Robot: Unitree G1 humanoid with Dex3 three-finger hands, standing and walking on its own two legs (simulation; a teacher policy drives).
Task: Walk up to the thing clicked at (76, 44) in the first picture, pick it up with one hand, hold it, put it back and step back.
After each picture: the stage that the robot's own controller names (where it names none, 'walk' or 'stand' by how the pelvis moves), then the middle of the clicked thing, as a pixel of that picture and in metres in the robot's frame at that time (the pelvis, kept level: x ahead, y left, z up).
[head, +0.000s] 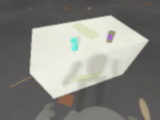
stand; (74, 44) +0.65 +0.20 +0.01
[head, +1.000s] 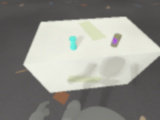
walk; (73, 43) +0.62 +0.22 +0.04
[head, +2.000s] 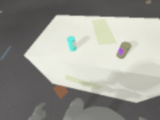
stand; (71, 44) +0.56 +0.22 +0.04
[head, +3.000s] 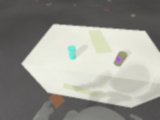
stand; (72, 52) +0.53 +0.19 +0.02
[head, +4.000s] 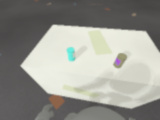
stand; (71, 54) +0.52 +0.19 +0.01
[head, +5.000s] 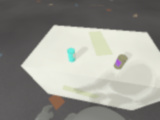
stand; (71, 55) +0.51 +0.19 +0.01
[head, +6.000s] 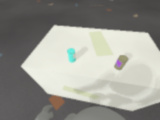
stand; (71, 55) +0.51 +0.19 +0.01
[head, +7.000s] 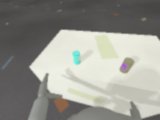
rise first; (76, 57) +0.50 +0.17 +0.01
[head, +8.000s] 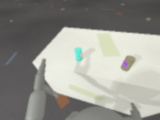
go down; (78, 54) +0.53 +0.17 +0.02
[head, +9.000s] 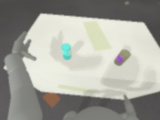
go down; (66, 52) +0.49 +0.16 +0.03
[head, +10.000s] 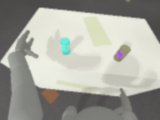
close in; (65, 46) +0.51 +0.17 +0.05
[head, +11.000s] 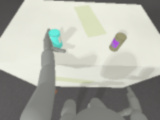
close; (56, 39) +0.54 +0.19 +0.08
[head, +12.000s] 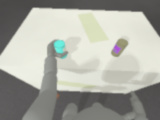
lift; (61, 50) +0.47 +0.17 +0.08
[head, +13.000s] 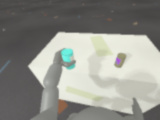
lift; (68, 59) +0.33 +0.15 +0.19
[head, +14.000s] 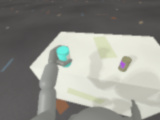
hold; (64, 57) +0.32 +0.18 +0.21
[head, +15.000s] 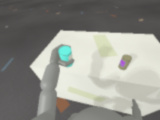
hold; (66, 57) +0.32 +0.16 +0.21
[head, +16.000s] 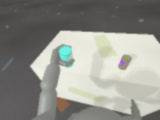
hold; (67, 57) +0.32 +0.16 +0.21
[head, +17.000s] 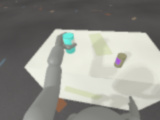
crouch; (69, 43) +0.43 +0.15 +0.22
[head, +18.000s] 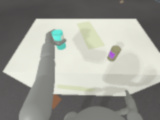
lower; (59, 40) +0.51 +0.17 +0.15
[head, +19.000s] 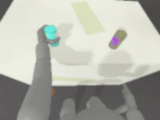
lower; (52, 36) +0.54 +0.19 +0.09
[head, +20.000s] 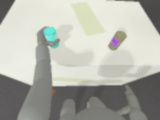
lower; (52, 38) +0.53 +0.19 +0.09
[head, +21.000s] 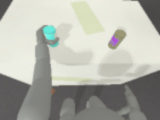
lower; (51, 37) +0.54 +0.19 +0.09
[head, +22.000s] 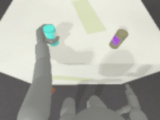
rest; (51, 36) +0.54 +0.19 +0.09
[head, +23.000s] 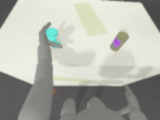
withdraw; (54, 38) +0.53 +0.19 +0.09
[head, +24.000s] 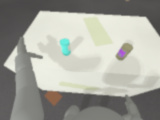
sink last; (65, 47) +0.51 +0.18 +0.06
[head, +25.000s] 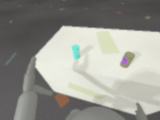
stand; (76, 52) +0.54 +0.19 +0.04
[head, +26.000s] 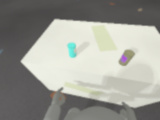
stand; (72, 50) +0.52 +0.18 +0.04
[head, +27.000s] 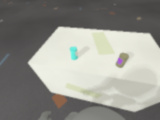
stand; (73, 53) +0.55 +0.19 +0.01
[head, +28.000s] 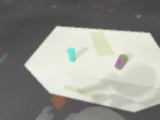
stand; (71, 55) +0.52 +0.20 +0.01
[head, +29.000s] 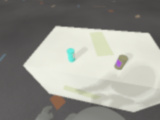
stand; (71, 55) +0.52 +0.20 +0.01
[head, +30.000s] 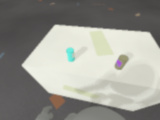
stand; (70, 55) +0.51 +0.20 +0.01
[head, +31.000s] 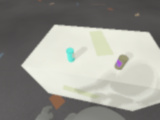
stand; (70, 55) +0.51 +0.20 +0.01
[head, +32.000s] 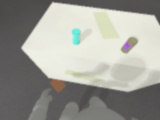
walk; (76, 37) +0.60 +0.14 +0.03
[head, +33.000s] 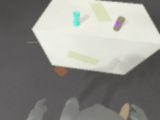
walk; (76, 19) +0.85 +0.23 +0.03
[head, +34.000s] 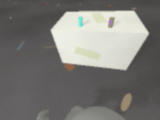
stand; (80, 21) +1.18 +0.24 +0.03
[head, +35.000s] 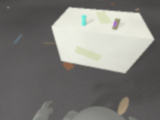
stand; (83, 20) +1.13 +0.16 +0.02
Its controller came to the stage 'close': yes
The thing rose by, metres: 0.20
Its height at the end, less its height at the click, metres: +0.00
